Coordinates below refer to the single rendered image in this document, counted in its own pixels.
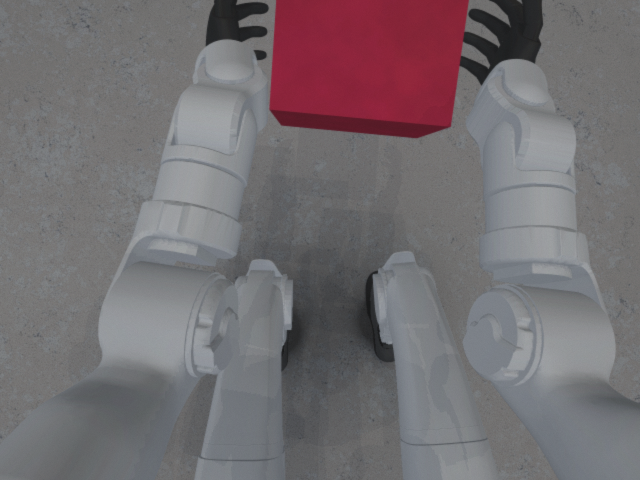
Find robot left forearm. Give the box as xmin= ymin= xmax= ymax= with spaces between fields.
xmin=98 ymin=39 xmax=268 ymax=347

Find right robot thigh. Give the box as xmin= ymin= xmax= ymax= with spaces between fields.
xmin=373 ymin=262 xmax=499 ymax=480

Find right robot shin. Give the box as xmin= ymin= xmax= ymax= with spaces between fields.
xmin=379 ymin=251 xmax=437 ymax=343

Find right robot hand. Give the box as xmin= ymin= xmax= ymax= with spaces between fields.
xmin=460 ymin=0 xmax=543 ymax=86

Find carton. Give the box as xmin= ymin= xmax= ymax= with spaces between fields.
xmin=269 ymin=0 xmax=469 ymax=138

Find left robot hand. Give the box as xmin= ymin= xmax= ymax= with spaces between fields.
xmin=206 ymin=0 xmax=269 ymax=60

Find robot right forearm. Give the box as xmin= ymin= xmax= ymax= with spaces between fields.
xmin=466 ymin=59 xmax=610 ymax=321

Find robot right upper arm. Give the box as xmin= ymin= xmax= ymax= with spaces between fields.
xmin=463 ymin=284 xmax=640 ymax=480

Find robot left upper arm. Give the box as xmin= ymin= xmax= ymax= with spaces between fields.
xmin=0 ymin=261 xmax=240 ymax=480

